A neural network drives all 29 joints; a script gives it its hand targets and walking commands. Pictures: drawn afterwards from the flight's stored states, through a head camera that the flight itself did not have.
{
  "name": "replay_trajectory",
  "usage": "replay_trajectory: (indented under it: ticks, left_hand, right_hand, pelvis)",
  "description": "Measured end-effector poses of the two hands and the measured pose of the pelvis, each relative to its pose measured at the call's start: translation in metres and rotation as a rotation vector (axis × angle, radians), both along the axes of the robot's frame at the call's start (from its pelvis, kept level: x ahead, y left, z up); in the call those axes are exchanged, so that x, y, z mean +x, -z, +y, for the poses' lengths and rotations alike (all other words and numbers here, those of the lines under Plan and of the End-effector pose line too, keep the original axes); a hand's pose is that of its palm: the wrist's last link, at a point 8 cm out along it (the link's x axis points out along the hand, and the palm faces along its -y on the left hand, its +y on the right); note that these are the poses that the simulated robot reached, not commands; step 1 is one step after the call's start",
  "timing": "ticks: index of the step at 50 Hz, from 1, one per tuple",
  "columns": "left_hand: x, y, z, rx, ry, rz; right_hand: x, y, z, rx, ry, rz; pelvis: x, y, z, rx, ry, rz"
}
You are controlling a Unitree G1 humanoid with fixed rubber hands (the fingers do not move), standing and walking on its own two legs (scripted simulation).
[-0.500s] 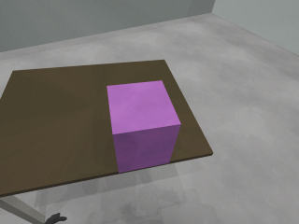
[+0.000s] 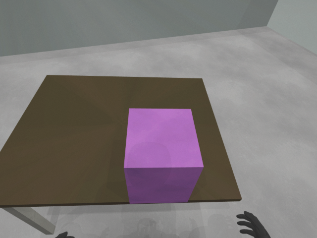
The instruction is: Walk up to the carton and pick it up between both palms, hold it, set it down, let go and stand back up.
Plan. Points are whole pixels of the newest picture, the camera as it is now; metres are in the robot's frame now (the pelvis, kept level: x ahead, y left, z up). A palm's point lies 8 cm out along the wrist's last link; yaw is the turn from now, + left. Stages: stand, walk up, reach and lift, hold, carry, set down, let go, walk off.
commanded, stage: walk up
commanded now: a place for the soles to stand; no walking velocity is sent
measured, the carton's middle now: (159, 157) +0.40 -0.01 -0.08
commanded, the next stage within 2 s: reach and lift in 1.88 s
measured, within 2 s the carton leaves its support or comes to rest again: neither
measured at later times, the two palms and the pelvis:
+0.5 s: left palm out of the picture +0.08 +0.29 -0.11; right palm out of the picture +0.14 -0.26 -0.07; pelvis -0.01 +0.00 -0.01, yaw +5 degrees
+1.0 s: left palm out of the picture +0.05 +0.29 -0.11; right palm out of the picture +0.16 -0.25 -0.08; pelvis +0.00 +0.00 -0.01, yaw +7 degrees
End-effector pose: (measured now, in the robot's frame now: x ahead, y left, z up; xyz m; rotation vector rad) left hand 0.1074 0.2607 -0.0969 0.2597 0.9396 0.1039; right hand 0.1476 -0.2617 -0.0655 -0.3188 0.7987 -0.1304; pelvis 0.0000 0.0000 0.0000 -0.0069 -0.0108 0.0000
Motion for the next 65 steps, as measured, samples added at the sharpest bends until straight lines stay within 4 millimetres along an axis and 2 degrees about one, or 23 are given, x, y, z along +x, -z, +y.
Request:
replay_trajectory:
  ticks: [4,9,27,35,45,52,61,65]
  left_hand:
    - [0.008,-0.005,0.006,0.021,-0.015,-0.028]
    - [0.007,-0.006,0.015,0.035,-0.042,-0.037]
    - [-0.036,0.01,0.029,0.031,-0.103,0.031]
    - [-0.045,0.014,0.034,0.032,-0.121,0.051]
    - [-0.062,0.011,0.027,0.041,-0.146,0.075]
    - [-0.062,0.012,0.028,0.032,-0.159,0.079]
    - [-0.073,0.008,0.023,0.061,-0.161,0.088]
    - [-0.078,0.009,0.019,0.055,-0.18,0.089]
  right_hand:
    - [0.005,0.004,-0.003,-0.005,-0.014,0.012]
    - [0.006,0.009,-0.001,-0.008,-0.032,0.031]
    - [-0.004,0.005,0.002,-0.045,-0.062,0.057]
    - [-0.004,0.005,0.006,-0.052,-0.076,0.058]
    - [0.005,0.008,0.006,-0.037,-0.097,0.068]
    - [0.015,0.009,0.013,-0.033,-0.117,0.053]
    - [0.015,0.007,-0.009,-0.068,-0.106,0.052]
    - [0.014,0.012,-0.01,-0.06,-0.117,0.069]
  pelvis:
    - [0.001,0.002,-0.003,-0.002,-0.02,-0.005]
    - [0.0,0.005,-0.003,-0.003,-0.045,-0.011]
    - [-0.007,0.007,0.002,-0.013,-0.086,-0.017]
    - [-0.007,0.009,0.004,-0.011,-0.094,-0.017]
    - [-0.004,0.006,-0.001,-0.01,-0.118,-0.015]
    - [-0.003,0.007,0.001,-0.006,-0.125,-0.015]
    - [-0.008,0.007,-0.014,-0.011,-0.13,-0.003]
    - [-0.008,0.008,-0.016,-0.006,-0.155,-0.014]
